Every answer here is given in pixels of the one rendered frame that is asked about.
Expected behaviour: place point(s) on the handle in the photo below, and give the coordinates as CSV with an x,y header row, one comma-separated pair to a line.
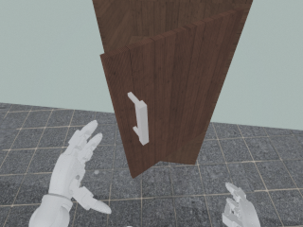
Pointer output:
x,y
141,111

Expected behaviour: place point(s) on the robot left forearm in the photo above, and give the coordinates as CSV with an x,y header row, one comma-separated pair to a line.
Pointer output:
x,y
53,212

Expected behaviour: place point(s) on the robot right hand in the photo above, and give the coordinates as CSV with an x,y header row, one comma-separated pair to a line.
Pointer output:
x,y
245,214

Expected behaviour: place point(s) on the cupboard door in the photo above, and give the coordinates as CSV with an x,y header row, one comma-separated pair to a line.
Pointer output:
x,y
177,74

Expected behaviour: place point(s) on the robot left hand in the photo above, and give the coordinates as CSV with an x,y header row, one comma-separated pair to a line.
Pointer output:
x,y
71,163

